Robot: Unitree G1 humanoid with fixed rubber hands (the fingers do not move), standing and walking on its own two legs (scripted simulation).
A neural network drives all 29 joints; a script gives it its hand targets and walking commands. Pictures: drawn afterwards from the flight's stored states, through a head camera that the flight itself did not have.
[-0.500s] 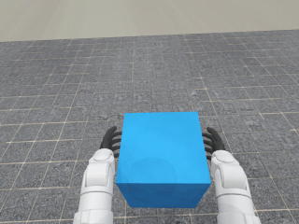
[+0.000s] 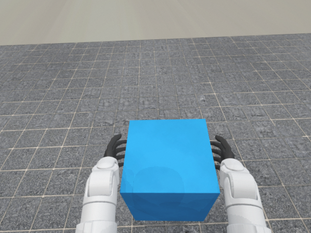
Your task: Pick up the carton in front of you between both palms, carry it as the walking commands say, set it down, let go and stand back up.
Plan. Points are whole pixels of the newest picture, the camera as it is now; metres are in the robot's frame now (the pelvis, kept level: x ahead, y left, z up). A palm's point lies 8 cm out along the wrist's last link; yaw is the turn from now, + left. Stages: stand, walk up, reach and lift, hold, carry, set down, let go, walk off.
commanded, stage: carry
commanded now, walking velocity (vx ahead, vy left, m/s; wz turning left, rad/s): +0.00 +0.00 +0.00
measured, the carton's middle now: (168, 172) +0.31 +0.00 -0.04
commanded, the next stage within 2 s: hold in 0.24 s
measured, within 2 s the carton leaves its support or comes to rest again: neither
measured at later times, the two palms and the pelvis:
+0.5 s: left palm (91, 178) +0.24 +0.19 +0.05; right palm (208, 160) +0.30 -0.10 +0.04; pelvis -0.01 -0.01 +0.01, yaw +10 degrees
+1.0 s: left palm (107, 178) +0.28 +0.17 -0.03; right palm (207, 161) +0.35 -0.12 -0.03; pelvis -0.04 -0.08 -0.02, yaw +11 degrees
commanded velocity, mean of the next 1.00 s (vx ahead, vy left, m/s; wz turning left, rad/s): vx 0.00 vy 0.00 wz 0.00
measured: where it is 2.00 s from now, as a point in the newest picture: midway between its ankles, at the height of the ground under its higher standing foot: outside the picture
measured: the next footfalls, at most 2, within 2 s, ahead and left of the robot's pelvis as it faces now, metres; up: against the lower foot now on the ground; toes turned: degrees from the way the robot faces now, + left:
none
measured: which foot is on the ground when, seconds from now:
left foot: down 0.00-1.00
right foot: down 0.00-1.00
